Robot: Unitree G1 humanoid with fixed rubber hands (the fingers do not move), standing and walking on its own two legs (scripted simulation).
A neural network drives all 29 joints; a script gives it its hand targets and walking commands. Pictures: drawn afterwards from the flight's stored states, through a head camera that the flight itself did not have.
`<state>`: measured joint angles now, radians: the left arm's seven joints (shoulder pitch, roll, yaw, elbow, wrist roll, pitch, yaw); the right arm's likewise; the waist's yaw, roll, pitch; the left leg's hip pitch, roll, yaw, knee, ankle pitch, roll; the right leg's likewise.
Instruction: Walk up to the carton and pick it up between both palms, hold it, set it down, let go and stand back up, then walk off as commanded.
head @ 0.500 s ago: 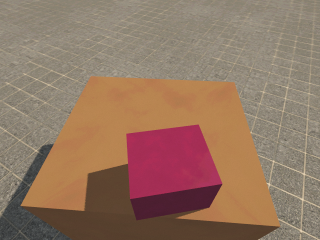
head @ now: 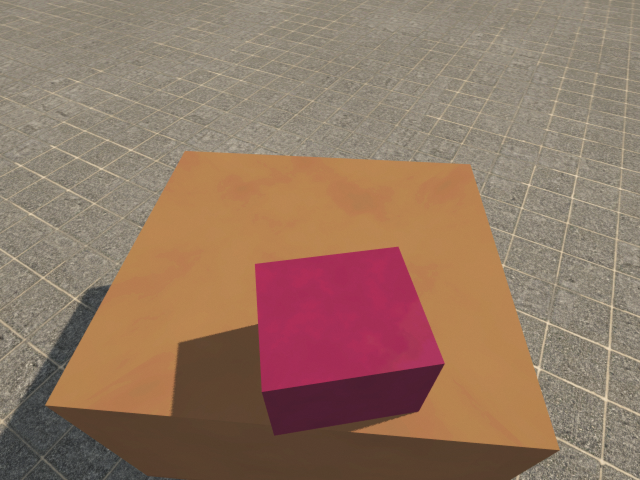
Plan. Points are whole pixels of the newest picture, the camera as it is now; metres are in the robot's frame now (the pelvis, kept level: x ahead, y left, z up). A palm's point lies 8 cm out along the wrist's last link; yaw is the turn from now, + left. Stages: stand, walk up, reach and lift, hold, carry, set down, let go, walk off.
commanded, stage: walk up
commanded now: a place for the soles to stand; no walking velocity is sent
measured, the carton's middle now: (337, 338) +0.38 +0.00 -0.13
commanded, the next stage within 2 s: reach and lift in 0.06 s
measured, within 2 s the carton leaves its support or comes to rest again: neither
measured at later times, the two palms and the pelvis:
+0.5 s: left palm (140, 476) +0.16 +0.26 -0.09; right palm out of the picture +0.12 -0.30 -0.09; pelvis -0.02 +0.00 -0.01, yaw -3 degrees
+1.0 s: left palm out of the picture +0.15 +0.24 -0.08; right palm out of the picture +0.12 -0.27 -0.09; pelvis -0.02 +0.00 +0.00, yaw -4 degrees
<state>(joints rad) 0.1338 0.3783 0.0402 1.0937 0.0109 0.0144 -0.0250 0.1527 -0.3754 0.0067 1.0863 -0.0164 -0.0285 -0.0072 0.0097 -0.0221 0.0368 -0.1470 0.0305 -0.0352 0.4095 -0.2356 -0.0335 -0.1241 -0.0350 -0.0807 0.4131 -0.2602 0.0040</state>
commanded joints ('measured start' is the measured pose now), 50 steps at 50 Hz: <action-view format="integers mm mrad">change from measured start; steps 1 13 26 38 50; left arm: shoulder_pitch -43 -64 -158 -109 -38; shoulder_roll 195 103 46 41 -52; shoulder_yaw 38 126 134 90 83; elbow -69 -714 -713 -740 -638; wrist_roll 0 77 48 -24 -18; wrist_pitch -24 452 378 195 18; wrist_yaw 13 35 59 104 123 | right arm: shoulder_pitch -39 -158 -188 -86 -108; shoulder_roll -208 -206 -129 -54 -80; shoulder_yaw -44 -146 -107 -109 -88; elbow -63 -182 -325 -416 -345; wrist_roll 1 4 35 49 121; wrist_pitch -22 -139 -107 -178 -300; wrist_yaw -15 65 105 90 112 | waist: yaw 0 6 16 4 18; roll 17 91 -5 12 -16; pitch -49 -267 -57 -102 -98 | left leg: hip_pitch -14 108 -10 -22 37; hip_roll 73 -10 -31 -47 -34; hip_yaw -72 73 113 132 113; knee -46 247 64 38 15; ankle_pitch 209 401 82 19 198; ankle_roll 80 -47 16 24 -4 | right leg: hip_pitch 11 -95 -79 -86 -75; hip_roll -84 81 63 44 77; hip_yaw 97 -9 15 47 31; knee -71 152 26 0 -35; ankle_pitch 112 307 117 46 111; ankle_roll -43 -32 -6 3 0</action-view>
